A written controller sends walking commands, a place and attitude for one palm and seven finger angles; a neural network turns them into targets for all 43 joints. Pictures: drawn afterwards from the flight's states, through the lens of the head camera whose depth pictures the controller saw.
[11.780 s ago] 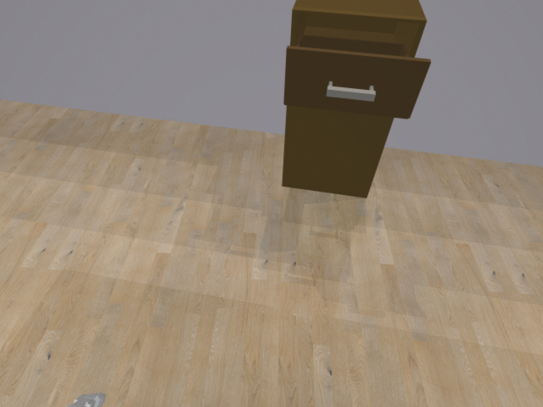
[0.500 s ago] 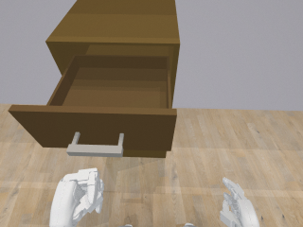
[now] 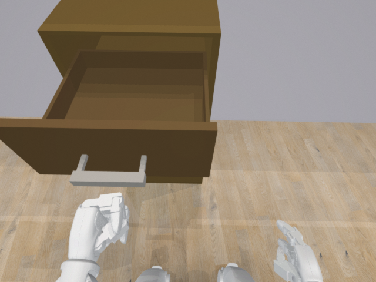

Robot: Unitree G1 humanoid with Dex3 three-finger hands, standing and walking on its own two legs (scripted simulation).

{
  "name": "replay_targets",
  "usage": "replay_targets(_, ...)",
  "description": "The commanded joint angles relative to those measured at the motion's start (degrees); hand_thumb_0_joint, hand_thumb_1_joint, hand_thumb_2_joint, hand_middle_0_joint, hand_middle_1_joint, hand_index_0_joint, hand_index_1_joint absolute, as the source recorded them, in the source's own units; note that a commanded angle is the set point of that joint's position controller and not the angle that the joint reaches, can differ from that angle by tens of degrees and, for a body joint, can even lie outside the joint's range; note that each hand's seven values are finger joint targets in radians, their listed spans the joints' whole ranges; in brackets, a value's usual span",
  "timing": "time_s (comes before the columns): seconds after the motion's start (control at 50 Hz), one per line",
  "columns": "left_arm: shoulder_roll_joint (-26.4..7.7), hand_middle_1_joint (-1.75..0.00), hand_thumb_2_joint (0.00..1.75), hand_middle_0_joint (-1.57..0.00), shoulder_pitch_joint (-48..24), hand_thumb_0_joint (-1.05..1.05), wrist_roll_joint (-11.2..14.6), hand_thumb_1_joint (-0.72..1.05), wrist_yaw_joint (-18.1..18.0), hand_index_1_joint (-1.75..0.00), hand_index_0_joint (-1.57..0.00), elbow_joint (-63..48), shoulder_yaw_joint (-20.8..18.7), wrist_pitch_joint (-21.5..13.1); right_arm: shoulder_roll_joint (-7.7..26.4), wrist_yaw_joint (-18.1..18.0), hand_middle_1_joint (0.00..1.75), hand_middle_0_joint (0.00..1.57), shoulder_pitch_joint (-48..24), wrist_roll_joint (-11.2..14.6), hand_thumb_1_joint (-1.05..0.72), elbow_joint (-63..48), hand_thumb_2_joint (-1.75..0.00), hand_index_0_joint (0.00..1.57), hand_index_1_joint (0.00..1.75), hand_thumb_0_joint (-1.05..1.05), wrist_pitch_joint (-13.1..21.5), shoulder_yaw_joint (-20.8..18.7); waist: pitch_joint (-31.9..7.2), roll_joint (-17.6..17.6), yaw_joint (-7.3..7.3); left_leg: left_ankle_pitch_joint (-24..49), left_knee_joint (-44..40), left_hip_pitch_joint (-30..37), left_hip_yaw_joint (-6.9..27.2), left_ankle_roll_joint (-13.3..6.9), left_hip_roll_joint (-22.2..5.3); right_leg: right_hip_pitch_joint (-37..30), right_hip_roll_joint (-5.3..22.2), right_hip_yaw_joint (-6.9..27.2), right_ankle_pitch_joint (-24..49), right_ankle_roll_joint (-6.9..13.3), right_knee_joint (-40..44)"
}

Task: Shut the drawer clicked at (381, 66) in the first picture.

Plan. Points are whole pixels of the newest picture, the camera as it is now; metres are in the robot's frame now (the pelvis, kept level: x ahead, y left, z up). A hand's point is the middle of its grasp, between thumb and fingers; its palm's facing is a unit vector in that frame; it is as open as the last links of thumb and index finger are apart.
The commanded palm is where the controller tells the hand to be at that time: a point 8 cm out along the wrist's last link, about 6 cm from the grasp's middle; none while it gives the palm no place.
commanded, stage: bring the fist close to the handle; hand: left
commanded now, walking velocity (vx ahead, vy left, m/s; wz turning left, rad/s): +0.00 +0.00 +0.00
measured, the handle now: (111, 169) +0.32 +0.17 +0.07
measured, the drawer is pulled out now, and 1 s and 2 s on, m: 0.30 0.28 0.15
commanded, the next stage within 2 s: push the drawer shut in 0.26 s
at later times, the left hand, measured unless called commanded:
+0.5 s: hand (127, 223) +0.22 +0.12 +0.06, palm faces +0.01 -1.00 -0.03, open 3.3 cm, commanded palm +0.21 +0.17 +0.07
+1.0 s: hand (130, 203) +0.26 +0.13 +0.06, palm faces -0.01 -1.00 -0.05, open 2.8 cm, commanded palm +0.27 +0.18 +0.07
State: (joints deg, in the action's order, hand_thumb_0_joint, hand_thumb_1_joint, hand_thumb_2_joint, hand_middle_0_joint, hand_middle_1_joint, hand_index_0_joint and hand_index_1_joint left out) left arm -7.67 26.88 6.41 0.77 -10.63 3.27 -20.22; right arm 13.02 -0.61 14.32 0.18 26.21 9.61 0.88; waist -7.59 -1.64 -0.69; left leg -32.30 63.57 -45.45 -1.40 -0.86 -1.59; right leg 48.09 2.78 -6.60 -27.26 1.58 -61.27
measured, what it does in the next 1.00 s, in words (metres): stands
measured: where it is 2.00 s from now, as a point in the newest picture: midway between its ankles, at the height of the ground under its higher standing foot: outside the picture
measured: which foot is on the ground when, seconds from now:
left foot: down 0.00-1.00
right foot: down 0.00-1.00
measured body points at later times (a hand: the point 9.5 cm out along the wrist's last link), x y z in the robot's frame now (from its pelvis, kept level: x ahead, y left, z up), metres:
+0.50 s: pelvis +0.00 +0.00 +0.00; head +0.07 +0.00 +0.44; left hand +0.21 +0.17 +0.07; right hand +0.19 -0.22 -0.07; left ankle -0.01 +0.11 -0.66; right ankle +0.03 -0.11 -0.66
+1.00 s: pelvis -0.01 +0.00 +0.00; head +0.06 +0.00 +0.45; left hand +0.25 +0.18 +0.06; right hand +0.17 -0.23 -0.08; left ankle -0.01 +0.11 -0.66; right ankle +0.03 -0.11 -0.66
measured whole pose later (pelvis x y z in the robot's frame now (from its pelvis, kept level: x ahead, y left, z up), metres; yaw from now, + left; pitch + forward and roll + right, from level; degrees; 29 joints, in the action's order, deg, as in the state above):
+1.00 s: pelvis -0.01 +0.00 +0.00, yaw +1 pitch +14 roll -1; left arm -9.0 11.0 6.3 -0.8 1.7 4.1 -20.4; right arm 14.2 -1.4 12.6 0.5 30.4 7.9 1.4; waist -6.1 -2.1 -0.4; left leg -30.4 62.1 -45.5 -0.5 -1.1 -0.7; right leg 47.4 3.5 -7.3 -25.7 1.4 -59.5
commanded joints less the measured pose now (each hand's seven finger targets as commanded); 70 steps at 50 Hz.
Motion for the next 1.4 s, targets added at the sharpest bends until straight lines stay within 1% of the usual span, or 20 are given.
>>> replay_targets(0.0, -3.1, -1.60, 0.90, -1.40, 1.5, 0.00, 1.0, 0.90, -0.2, -1.60, -1.40, -11.9, -2.7, -3.2, 6.6, -0.4, 0.30, 0.20, -2.1, 0.6, -0.90, -9.6, -0.90, 0.20, 0.30, 0.00, 2.3, -2.7, -11.0, 2.8, -0.39, 17.5, -10.4, 2.2, 2.1, -0.1, 1.9, -15.3, -1.7, 4.3, 14.1, -0.2, 10.2)
replay_targets(0.14, -2.3, -1.60, 0.90, -1.40, -0.1, 0.00, 0.7, 0.90, 0.2, -1.60, -1.40, -13.2, -1.0, -4.2, 6.9, -0.4, 0.30, 0.20, -2.0, 0.4, -0.90, -9.8, -0.90, 0.20, 0.30, 0.00, 2.3, -2.6, -9.9, 2.5, -1.28, 15.9, -10.1, 2.4, 2.4, -0.2, 1.7, -12.9, -1.7, 3.9, 11.9, -0.3, 9.7)
replay_targets(0.2, -3.5, -1.60, 0.90, -1.40, 1.9, 0.00, 0.5, 0.90, -0.2, -1.60, -1.40, -13.7, -2.2, -4.7, 6.7, -0.4, 0.30, 0.20, -1.8, 0.4, -0.90, -9.7, -0.90, 0.20, 0.30, 0.00, 2.2, -2.7, -10.8, 1.1, -0.44, 17.0, -10.3, 2.8, 2.5, 0.0, 1.7, -13.5, -1.7, 3.6, 12.7, 0.0, 9.2)
replay_targets(0.24, -2.1, -1.60, 0.90, -1.40, 3.6, 0.00, 0.5, 0.90, -0.2, -1.60, -1.40, -14.9, -0.9, -4.9, 6.5, -0.2, 0.30, 0.20, -1.7, 0.5, -0.90, -10.1, -0.90, 0.20, 0.30, 0.00, 2.2, -2.9, -12.3, 0.8, -0.28, 19.4, -10.2, 3.9, 2.5, 0.0, 1.7, -13.9, -1.8, 3.3, 15.4, 0.0, 8.4)
replay_targets(0.3, -2.9, -1.60, 0.90, -1.40, 4.4, 0.00, 0.1, 0.90, -0.6, -1.60, -1.40, -14.0, -1.4, -4.5, 6.6, -0.2, 0.30, 0.20, -1.8, 0.6, -0.90, -10.2, -0.90, 0.20, 0.30, 0.00, 1.6, -2.9, -10.3, 2.1, -0.59, 18.7, -10.2, 2.8, 2.6, 0.0, 1.5, -13.2, -1.9, 3.0, 14.5, 0.0, 8.5)
replay_targets(0.34, -1.4, -1.60, 0.90, -1.40, 2.3, 0.00, -0.4, 0.90, -0.7, -1.60, -1.40, -14.9, 0.9, -4.7, 6.6, -0.1, 0.30, 0.20, -1.7, 0.4, -0.90, -10.5, -0.90, 0.20, 0.30, 0.00, 1.6, -2.7, -9.8, 1.2, -1.15, 17.5, -10.2, 3.0, 2.8, 0.1, 1.6, -11.9, -1.9, 3.0, 13.0, -0.1, 8.4)
replay_targets(0.4, -2.5, -1.60, 0.90, -1.40, -2.8, 0.00, -1.3, 0.90, -1.5, -1.60, -1.40, -14.1, 0.7, -4.7, 7.0, -0.5, 0.30, 0.20, -1.7, 0.1, -0.90, -10.2, -0.90, 0.20, 0.30, 0.00, 1.5, -2.5, -8.8, 2.5, -2.21, 15.0, -9.4, 2.0, 3.2, -0.1, 1.4, -9.7, -1.9, 3.3, 10.2, -0.2, 8.4)
replay_targets(0.52, -2.4, -1.60, 0.90, -1.40, -7.2, 0.00, -1.5, 0.90, -2.3, -1.60, -1.40, -11.9, 0.0, -2.9, 7.0, -0.6, 0.30, 0.20, -1.4, 0.2, -0.90, -10.1, -0.90, 0.20, 0.30, 0.00, 0.9, -2.3, -12.3, 0.1, -1.10, 17.1, -10.3, 3.9, 3.1, 0.1, 1.7, -11.7, -1.8, 3.2, 12.0, 0.0, 8.2)
replay_targets(0.6, -3.4, -1.60, 0.90, -1.40, -8.6, 0.00, -0.8, 0.90, -2.4, -1.60, -1.40, -9.2, -1.9, -1.1, 7.2, -0.6, 0.30, 0.20, -1.1, 0.4, -0.90, -9.5, -0.90, 0.20, 0.30, 0.00, 0.4, -2.3, -13.5, 2.7, -0.94, 19.1, -10.9, 4.3, 2.7, 0.1, 1.7, -14.7, -1.7, 3.3, 15.2, -0.1, 9.2)
replay_targets(0.62, -1.8, -1.60, 0.90, -1.40, -9.4, 0.00, -0.8, 0.90, -2.2, -1.60, -1.40, -8.9, -0.2, -0.8, 7.0, -0.5, 0.30, 0.20, -1.1, 0.3, -0.90, -9.6, -0.90, 0.20, 0.30, 0.00, 0.3, -2.0, -12.9, 2.3, -1.13, 19.2, -11.2, 4.2, 2.5, 0.0, 1.8, -15.0, -1.7, 3.5, 15.7, -0.2, 9.5)
replay_targets(0.68, -2.2, -1.60, 0.90, -1.40, -14.1, 0.00, -0.4, 0.90, -2.5, -1.60, -1.40, -8.2, -0.6, -1.3, 7.1, -0.5, 0.30, 0.20, -1.8, 0.3, -0.90, -8.7, -0.90, 0.20, 0.30, 0.00, 0.4, -1.9, -10.7, 1.3, -1.86, 16.3, -11.3, 3.9, 2.7, 0.1, 1.7, -12.9, -1.6, 3.5, 12.3, -0.3, 10.2)
replay_targets(0.7, -3.3, -1.60, 0.90, -1.40, -16.5, 0.00, -0.5, 0.90, -2.9, -1.60, -1.40, -7.0, -1.6, -1.6, 7.3, -0.8, 0.30, 0.20, -1.7, 0.3, -0.90, -7.9, -0.90, 0.20, 0.30, 0.00, 0.4, -1.9, -9.4, 2.7, -2.59, 15.4, -11.1, 3.4, 3.0, 0.0, 1.6, -12.0, -1.7, 3.5, 11.2, -0.3, 10.6)
replay_targets(0.84, -3.1, -1.60, 0.90, -1.40, -26.8, 0.00, 0.0, 0.90, -2.1, -1.60, -1.40, -3.8, -1.3, -3.9, 7.6, -0.9, 0.30, 0.20, -2.6, 0.4, -0.90, -5.4, -0.90, 0.20, 0.30, 0.00, 1.2, -1.9, -12.4, -0.3, -2.93, 13.9, -11.5, 4.9, 3.3, 0.0, 1.8, -11.2, -1.4, 3.7, 8.8, -0.1, 10.5)
replay_targets(0.98, -3.6, -1.60, 0.90, -1.40, -37.6, 0.00, 0.5, 0.90, -2.3, -1.60, -1.40, 1.2, -1.2, -3.1, 8.1, -1.3, 0.30, 0.20, -3.2, 0.8, -0.90, -3.3, -0.90, 0.20, 0.30, 0.00, 1.2, -1.8, -12.3, 1.9, -3.93, 10.1, -12.6, 5.0, 3.7, -0.3, 1.8, -11.1, -1.2, 4.3, 4.8, -0.5, 12.5)
replay_targets(1.0, -5.4, -1.60, 0.90, -1.40, -38.6, 0.00, 0.4, 0.90, -2.4, -1.60, -1.40, 2.1, -2.7, -3.0, 8.3, -1.5, 0.30, 0.20, -3.4, 0.8, -0.90, -3.0, -0.90, 0.20, 0.30, 0.00, 1.1, -1.8, -12.9, 2.3, -3.61, 9.9, -12.8, 4.8, 3.6, -0.3, 1.8, -11.5, -1.3, 4.5, 4.3, -0.4, 12.6)
replay_targets(1.06, -4.1, -1.60, 0.90, -1.40, -42.9, 0.00, 0.8, 0.90, -2.3, -1.60, -1.40, 5.4, -1.9, -2.6, 8.1, -1.5, 0.30, 0.20, -4.0, 1.1, -0.90, -2.2, -0.90, 0.20, 0.30, 0.00, 1.0, -1.5, -12.1, 1.0, -3.71, 8.1, -13.6, 5.1, 3.5, -0.3, 2.0, -11.4, -1.1, 4.7, 2.8, -0.4, 13.4)
replay_targets(1.2, -6.1, -1.60, 0.90, -1.40, -51.0, 0.00, 1.2, 0.90, -2.9, -1.60, -1.40, 13.2, -4.7, -3.2, 8.5, -1.5, 0.30, 0.20, -4.0, 1.0, -0.90, -0.6, -0.90, 0.20, 0.30, 0.00, 0.7, -1.4, -12.6, 2.6, -3.94, 7.0, -14.7, 4.7, 3.3, -0.3, 2.0, -12.3, -1.1, 5.2, 1.8, -0.6, 14.3)
replay_targets(1.28, -4.2, -1.60, 0.90, -1.40, -54.4, 0.00, 1.0, 0.90, -2.9, -1.60, -1.40, 15.6, -3.6, -3.9, 8.5, -1.0, 0.30, 0.20, -3.4, 0.8, -0.90, -0.2, -0.90, 0.20, 0.30, 0.00, 0.5, -1.6, -13.8, 0.6, -3.89, 8.8, -15.2, 6.7, 3.3, -0.1, 2.0, -12.2, -1.2, 4.6, 4.5, -0.4, 13.8)
replay_targets(1.32, -5.8, -1.60, 0.90, -1.40, -55.6, 0.00, 0.8, 0.90, -3.2, -1.60, -1.40, 18.8, -5.6, -4.1, 8.8, -1.0, 0.30, 0.20, -2.9, 0.8, -0.90, 0.2, -0.90, 0.20, 0.30, 0.00, 0.1, -1.6, -13.4, 3.1, -3.79, 8.6, -15.4, 5.4, 3.2, -0.2, 1.9, -12.9, -1.2, 4.9, 3.9, -0.5, 14.1)
replay_targets(1.38, -5.8, -1.60, 0.90, -1.40, -58.8, 0.00, 0.9, 0.90, -3.3, -1.60, -1.40, 19.8, -5.8, -4.8, 8.9, -0.9, 0.30, 0.20, -2.7, 0.8, -0.90, 0.6, -0.90, 0.20, 0.30, 0.00, -0.1, -1.8, -14.0, 1.5, -4.00, 8.8, -15.5, 6.3, 3.0, -0.1, 1.9, -12.6, -1.2, 5.0, 4.6, -0.4, 14.2)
